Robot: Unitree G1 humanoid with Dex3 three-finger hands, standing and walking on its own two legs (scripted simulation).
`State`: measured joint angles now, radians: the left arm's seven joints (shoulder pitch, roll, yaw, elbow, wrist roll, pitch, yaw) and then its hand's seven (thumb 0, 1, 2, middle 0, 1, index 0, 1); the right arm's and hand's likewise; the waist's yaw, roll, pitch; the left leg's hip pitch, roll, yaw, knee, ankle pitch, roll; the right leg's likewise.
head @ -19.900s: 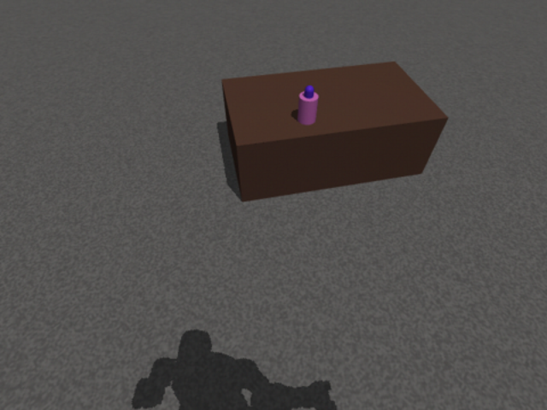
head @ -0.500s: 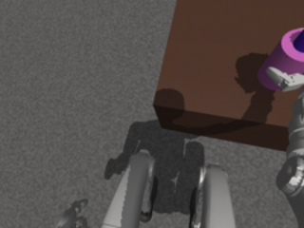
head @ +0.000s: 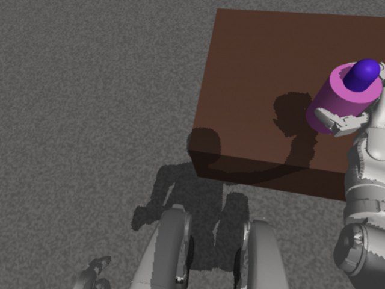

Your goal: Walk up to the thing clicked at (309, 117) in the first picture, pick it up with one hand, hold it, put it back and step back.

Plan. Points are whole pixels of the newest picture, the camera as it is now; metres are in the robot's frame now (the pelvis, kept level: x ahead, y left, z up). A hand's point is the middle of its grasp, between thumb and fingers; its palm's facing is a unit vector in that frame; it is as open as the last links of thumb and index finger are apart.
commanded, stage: lift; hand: right
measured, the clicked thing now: (344, 95) +0.49 -0.22 +0.02
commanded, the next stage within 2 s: hold in 1.34 s
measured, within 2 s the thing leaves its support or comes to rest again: neither
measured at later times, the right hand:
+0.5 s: hand (371, 102) +0.42 -0.21 +0.11, palm faces +0.26 +0.96 -0.03, open 11.4 cm
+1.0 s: hand out of the picture +0.40 -0.19 +0.17, palm faces +0.26 +0.97 -0.03, open 11.4 cm
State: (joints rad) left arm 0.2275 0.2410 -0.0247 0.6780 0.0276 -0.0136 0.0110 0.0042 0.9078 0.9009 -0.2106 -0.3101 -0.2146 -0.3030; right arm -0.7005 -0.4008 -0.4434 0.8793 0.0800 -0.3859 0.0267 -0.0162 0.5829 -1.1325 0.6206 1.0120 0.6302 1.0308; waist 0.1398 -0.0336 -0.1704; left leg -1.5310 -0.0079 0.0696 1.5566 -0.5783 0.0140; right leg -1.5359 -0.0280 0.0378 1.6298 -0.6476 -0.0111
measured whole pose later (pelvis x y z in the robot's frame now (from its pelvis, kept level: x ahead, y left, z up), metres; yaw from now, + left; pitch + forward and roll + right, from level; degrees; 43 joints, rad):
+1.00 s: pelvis +0.04 +0.00 +0.14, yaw -2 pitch +13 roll +2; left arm 0.25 0.20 0.00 0.70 0.02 -0.06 0.04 0.01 0.90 0.91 -0.20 -0.30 -0.19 -0.30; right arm -0.24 -0.18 -0.20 0.56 0.11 -0.40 -0.08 -0.02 0.59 -1.14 0.63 1.00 0.64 1.02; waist 0.05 -0.01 -0.07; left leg -0.75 -0.01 0.04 0.94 -0.42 0.01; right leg -0.74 -0.02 0.01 0.99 -0.48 -0.01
